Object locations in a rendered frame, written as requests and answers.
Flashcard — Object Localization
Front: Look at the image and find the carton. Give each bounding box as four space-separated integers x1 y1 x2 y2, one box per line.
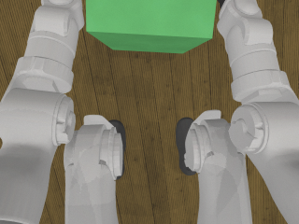
86 0 217 54

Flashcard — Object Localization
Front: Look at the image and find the left robot thigh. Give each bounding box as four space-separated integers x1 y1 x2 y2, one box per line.
64 124 123 224

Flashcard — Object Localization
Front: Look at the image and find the right robot upper arm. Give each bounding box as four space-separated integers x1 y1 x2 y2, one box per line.
228 102 299 224

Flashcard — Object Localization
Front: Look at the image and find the robot left forearm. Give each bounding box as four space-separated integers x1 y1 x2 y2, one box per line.
0 0 85 138

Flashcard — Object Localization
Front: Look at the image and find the robot right forearm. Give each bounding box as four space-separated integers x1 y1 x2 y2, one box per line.
217 0 299 105

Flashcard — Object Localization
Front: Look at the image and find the left robot upper arm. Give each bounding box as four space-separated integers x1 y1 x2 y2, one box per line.
0 88 76 224

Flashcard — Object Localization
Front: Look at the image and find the robot left foot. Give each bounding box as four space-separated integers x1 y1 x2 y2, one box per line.
109 119 126 180

